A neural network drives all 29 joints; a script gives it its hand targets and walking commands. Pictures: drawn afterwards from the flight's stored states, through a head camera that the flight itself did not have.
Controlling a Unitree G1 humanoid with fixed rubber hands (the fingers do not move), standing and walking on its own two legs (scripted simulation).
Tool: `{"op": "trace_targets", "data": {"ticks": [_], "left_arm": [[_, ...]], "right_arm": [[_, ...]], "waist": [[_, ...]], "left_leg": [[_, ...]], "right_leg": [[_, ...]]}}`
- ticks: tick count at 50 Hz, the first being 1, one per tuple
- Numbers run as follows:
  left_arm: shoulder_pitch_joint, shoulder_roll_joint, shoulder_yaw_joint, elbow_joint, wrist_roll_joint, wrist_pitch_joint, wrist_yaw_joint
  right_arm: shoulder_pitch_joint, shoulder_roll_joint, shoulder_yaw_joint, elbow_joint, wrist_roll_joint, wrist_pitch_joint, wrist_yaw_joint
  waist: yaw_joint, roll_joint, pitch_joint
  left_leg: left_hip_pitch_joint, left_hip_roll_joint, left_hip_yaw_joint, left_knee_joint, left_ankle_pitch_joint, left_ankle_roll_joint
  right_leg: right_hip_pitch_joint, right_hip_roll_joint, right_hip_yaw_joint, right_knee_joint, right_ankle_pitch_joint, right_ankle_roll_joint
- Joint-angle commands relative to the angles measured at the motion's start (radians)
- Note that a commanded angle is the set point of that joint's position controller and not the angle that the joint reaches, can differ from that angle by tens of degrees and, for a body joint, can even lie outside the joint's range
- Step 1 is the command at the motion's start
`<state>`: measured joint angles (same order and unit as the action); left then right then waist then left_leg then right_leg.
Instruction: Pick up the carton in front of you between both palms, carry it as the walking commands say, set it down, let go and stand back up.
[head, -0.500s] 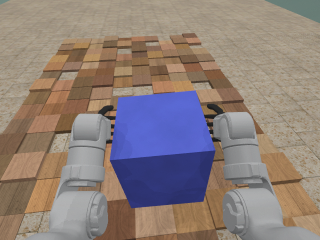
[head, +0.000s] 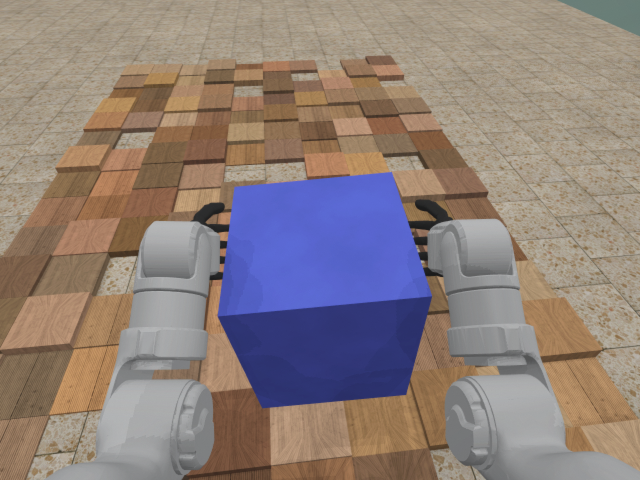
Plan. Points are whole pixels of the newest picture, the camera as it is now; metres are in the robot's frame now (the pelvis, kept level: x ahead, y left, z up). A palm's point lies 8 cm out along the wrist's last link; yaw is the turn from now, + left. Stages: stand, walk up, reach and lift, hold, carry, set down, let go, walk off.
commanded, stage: carry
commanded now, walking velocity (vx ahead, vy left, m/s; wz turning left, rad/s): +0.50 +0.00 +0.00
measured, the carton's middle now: (324, 295) +0.35 +0.00 +0.05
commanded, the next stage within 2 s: none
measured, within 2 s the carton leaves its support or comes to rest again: neither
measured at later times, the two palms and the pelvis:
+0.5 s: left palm (207, 157) +0.54 +0.18 +0.16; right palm (396, 144) +0.55 -0.12 +0.17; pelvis +0.16 +0.02 -0.02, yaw -1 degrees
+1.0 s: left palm (240, 107) +0.83 +0.17 +0.10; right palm (374, 108) +0.83 -0.12 +0.10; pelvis +0.45 +0.02 -0.02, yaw +1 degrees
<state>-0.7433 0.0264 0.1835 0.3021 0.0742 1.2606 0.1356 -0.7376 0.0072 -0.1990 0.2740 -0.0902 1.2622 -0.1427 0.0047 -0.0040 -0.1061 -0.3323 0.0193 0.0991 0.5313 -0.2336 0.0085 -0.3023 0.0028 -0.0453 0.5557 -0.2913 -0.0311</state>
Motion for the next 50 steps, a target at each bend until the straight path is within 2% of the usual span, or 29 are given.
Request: {"op": "trace_targets", "data": {"ticks": [1, 6, 8, 9, 10, 11, 12, 13, 14, 16, 20, 21, 23, 24, 25, 26, 27, 29, 31, 32, 36, 39, 43, 45, 46, 47, 48, 49, 50], "left_arm": [[-0.859, -1.139, -0.479, -0.215, -0.489, -0.031, -0.247], [-0.855, -1.062, -0.449, -0.191, -0.484, 0.029, -0.222], [-0.845, -1.038, -0.416, -0.139, -0.467, 0.048, -0.222], [-0.843, -1.032, -0.400, -0.116, -0.461, 0.054, -0.223], [-0.835, -1.022, -0.381, -0.090, -0.453, 0.057, -0.223], [-0.817, -1.009, -0.358, -0.063, -0.445, 0.059, -0.222], [-0.811, -1.001, -0.340, -0.050, -0.436, 0.060, -0.222], [-0.829, -0.999, -0.326, -0.055, -0.434, 0.059, -0.223], [-0.858, -1.016, -0.328, -0.063, -0.442, 0.058, -0.224], [-0.961, -1.051, -0.350, -0.134, -0.469, 0.050, -0.226], [-1.103, -1.107, -0.400, -0.267, -0.540, 0.055, -0.227], [-1.089, -1.113, -0.404, -0.263, -0.544, 0.062, -0.227], [-1.046, -1.134, -0.404, -0.216, -0.543, 0.076, -0.232], [-1.023, -1.123, -0.397, -0.190, -0.531, 0.079, -0.236], [-1.009, -1.121, -0.390, -0.164, -0.514, 0.083, -0.240], [-1.035, -1.127, -0.382, -0.153, -0.512, 0.088, -0.242], [-1.062, -1.127, -0.383, -0.156, -0.502, 0.088, -0.240], [-1.061, -1.142, -0.380, -0.182, -0.492, 0.084, -0.233], [-1.026, -1.146, -0.374, -0.204, -0.474, 0.081, -0.217], [-0.994, -1.147, -0.373, -0.209, -0.461, 0.080, -0.209], [-0.828, -1.161, -0.380, -0.141, -0.379, 0.051, -0.198], [-0.783, -1.196, -0.412, -0.141, -0.350, 0.015, -0.207], [-0.798, -1.212, -0.492, -0.209, -0.373, -0.028, -0.211], [-0.818, -1.199, -0.532, -0.248, -0.400, -0.035, -0.213], [-0.797, -1.184, -0.540, -0.242, -0.404, -0.037, -0.216], [-0.759, -1.174, -0.541, -0.229, -0.403, -0.040, -0.220], [-0.707, -1.161, -0.530, -0.209, -0.402, -0.041, -0.231], [-0.691, -1.125, -0.525, -0.170, -0.393, -0.048, -0.234], [-0.643, -1.168, -0.533, -0.146, -0.412, -0.050, -0.247]], "right_arm": [[-0.814, 1.111, 0.496, -0.164, 0.472, -0.029, 0.231], [-0.811, 1.022, 0.475, -0.160, 0.473, 0.022, 0.198], [-0.807, 1.004, 0.452, -0.120, 0.463, 0.042, 0.195], [-0.818, 1.005, 0.443, -0.107, 0.463, 0.050, 0.197], [-0.837, 1.013, 0.437, -0.094, 0.467, 0.058, 0.202], [-0.850, 1.018, 0.425, -0.073, 0.468, 0.064, 0.206], [-0.862, 1.020, 0.408, -0.052, 0.464, 0.067, 0.210], [-0.881, 1.023, 0.395, -0.028, 0.460, 0.067, 0.214], [-0.875, 1.038, 0.384, 0.008, 0.455, 0.068, 0.218], [-0.881, 1.069, 0.367, 0.025, 0.455, 0.064, 0.221], [-0.902, 1.074, 0.341, -0.039, 0.438, 0.074, 0.202], [-0.889, 1.061, 0.333, -0.040, 0.425, 0.080, 0.195], [-0.834, 1.034, 0.312, -0.013, 0.395, 0.088, 0.191], [-0.808, 1.023, 0.299, 0.006, 0.387, 0.089, 0.195], [-0.795, 1.026, 0.296, 0.022, 0.384, 0.088, 0.202], [-0.811, 1.011, 0.294, 0.023, 0.376, 0.081, 0.206], [-0.852, 1.029, 0.308, -0.020, 0.391, 0.080, 0.215], [-0.965, 1.092, 0.368, -0.130, 0.453, 0.079, 0.229], [-1.005, 1.139, 0.403, -0.194, 0.491, 0.080, 0.237], [-0.988, 1.151, 0.413, -0.196, 0.494, 0.079, 0.240], [-0.844, 1.209, 0.428, -0.109, 0.479, 0.065, 0.275], [-0.808, 1.252, 0.461, -0.102, 0.477, 0.030, 0.307], [-0.800, 1.252, 0.528, -0.156, 0.492, -0.023, 0.311], [-0.788, 1.222, 0.558, -0.198, 0.493, -0.039, 0.297], [-0.770, 1.205, 0.569, -0.204, 0.490, -0.042, 0.290], [-0.761, 1.189, 0.584, -0.197, 0.486, -0.044, 0.284], [-0.756, 1.170, 0.593, -0.188, 0.479, -0.047, 0.280], [-0.724, 1.196, 0.587, -0.172, 0.471, -0.042, 0.278], [-0.706, 1.161, 0.586, -0.182, 0.455, -0.044, 0.271]], "waist": [[-0.014, 0.016, -0.271], [-0.033, 0.131, -0.292], [-0.021, 0.113, -0.298], [-0.008, 0.061, -0.307], [0.008, -0.063, -0.307], [0.036, -0.186, -0.271], [0.066, -0.250, -0.232], [0.094, -0.216, -0.203], [0.106, -0.162, -0.198], [0.103, -0.124, -0.217], [0.068, -0.169, -0.235], [0.046, -0.158, -0.245], [-0.049, -0.087, -0.359], [-0.086, 0.001, -0.433], [-0.092, 0.181, -0.493], [-0.087, 0.320, -0.464], [-0.073, 0.213, -0.418], [-0.062, 0.062, -0.368], [-0.049, 0.073, -0.384], [-0.054, 0.114, -0.404], [-0.078, 0.099, -0.396], [-0.080, 0.104, -0.344], [-0.073, 0.140, -0.289], [-0.053, 0.178, -0.330], [-0.021, 0.177, -0.380], [0.033, 0.146, -0.437], [0.071, 0.044, -0.507], [0.044, -0.238, -0.616], [0.075, -0.228, -0.590]], "left_leg": [[0.113, 0.105, -0.166, -0.126, -0.385, 0.065], [0.218, 0.203, -0.303, -0.147, -0.320, 0.147], [0.178, 0.197, -0.261, -0.074, -0.216, 0.146], [0.106, 0.164, -0.206, 0.003, -0.160, 0.121], [-0.009, 0.095, -0.104, 0.154, -0.106, 0.074], [-0.212, 0.019, -0.006, 0.272, -0.133, 0.025], [-0.422, -0.030, 0.023, 0.330, -0.288, 0.001], [-0.554, -0.030, -0.008, 0.388, -0.395, 0.007], [-0.614, -0.021, -0.024, 0.406, -0.391, 0.012], [-0.581, 0.001, -0.037, 0.364, -0.286, 0.018], [-0.329, -0.021, -0.005, 0.201, -0.074, 0.025], [-0.200, -0.042, 0.013, 0.106, -0.038, 0.030], [0.221, -0.127, 0.124, -0.027, 0.075, 0.057], [0.461, -0.063, 0.053, -0.020, 0.040, 0.064], [0.626, 0.194, -0.347, -0.065, -0.130, 0.112], [0.681, 0.321, -0.725, -0.184, -0.070, 0.217], [0.640, 0.341, -0.702, -0.149, -0.040, 0.248], [0.525, 0.271, -0.517, -0.138, 0.155, 0.206], [0.485, 0.231, -0.395, -0.152, 0.270, 0.174], [0.502, 0.237, -0.379, -0.139, 0.338, 0.187], [0.603, 0.202, -0.284, -0.120, 0.569, 0.174], [0.591, 0.164, -0.223, -0.143, 0.645, 0.158], [0.518, 0.113, -0.106, -0.170, 0.712, 0.117], [0.495, 0.121, -0.060, -0.089, 0.879, 0.095], [0.478, 0.116, -0.027, 0.028, 0.939, 0.075], [0.396, 0.107, 0.011, 0.194, 0.887, 0.041], [0.182, 0.087, -0.022, 0.373, 0.550, 0.037], [-0.188, -0.046, -0.070, 0.667, -0.053, -0.010], [-0.329, -0.086, -0.114, 0.782, -0.277, 0.011]], "right_leg": [[-0.052, -0.081, 0.112, -0.110, -0.335, -0.048], [-0.152, -0.017, 0.000, 0.062, -0.148, -0.037], [-0.096, -0.016, 0.000, 0.010, -0.131, -0.041], [-0.014, -0.042, 0.050, -0.016, -0.133, -0.056], [0.091, -0.114, 0.177, -0.061, -0.092, -0.089], [0.242, -0.193, 0.314, -0.102, 0.035, -0.138], [0.382, -0.262, 0.426, -0.113, 0.172, -0.200], [0.464, -0.311, 0.492, -0.120, 0.301, -0.244], [0.517, -0.332, 0.511, -0.117, 0.374, -0.258], [0.523, -0.317, 0.441, -0.124, 0.379, -0.217], [0.385, -0.229, 0.243, -0.137, 0.354, -0.133], [0.321, -0.202, 0.175, -0.113, 0.407, -0.104], [0.176, -0.141, 0.017, 0.114, 0.626, -0.043], [0.031, -0.110, -0.026, 0.302, 0.461, -0.015], [-0.177, -0.039, -0.018, 0.519, -0.059, 0.019], [-0.406, 0.077, 0.025, 0.682, -0.264, 0.028], [-0.469, 0.010, 0.079, 0.784, -0.228, -0.004], [-0.470, -0.041, 0.076, 0.737, -0.125, -0.014], [-0.425, -0.055, 0.062, 0.661, -0.067, -0.003], [-0.433, -0.051, 0.048, 0.643, -0.061, 0.001], [-0.523, -0.031, -0.013, 0.464, -0.007, 0.007], [-0.497, -0.005, -0.060, 0.266, 0.099, 0.002], [-0.288, 0.040, -0.136, -0.032, 0.322, -0.030], [-0.101, 0.058, -0.150, -0.086, 0.391, -0.055], [0.034, 0.078, -0.172, -0.112, 0.359, -0.055], [0.222, 0.054, -0.163, -0.141, 0.336, -0.062], [0.462, -0.111, 0.028, -0.077, 0.321, -0.080], [0.766, -0.363, 0.499, -0.072, 0.268, -0.274], [0.781, -0.354, 0.583, -0.147, 0.222, -0.293]]}}
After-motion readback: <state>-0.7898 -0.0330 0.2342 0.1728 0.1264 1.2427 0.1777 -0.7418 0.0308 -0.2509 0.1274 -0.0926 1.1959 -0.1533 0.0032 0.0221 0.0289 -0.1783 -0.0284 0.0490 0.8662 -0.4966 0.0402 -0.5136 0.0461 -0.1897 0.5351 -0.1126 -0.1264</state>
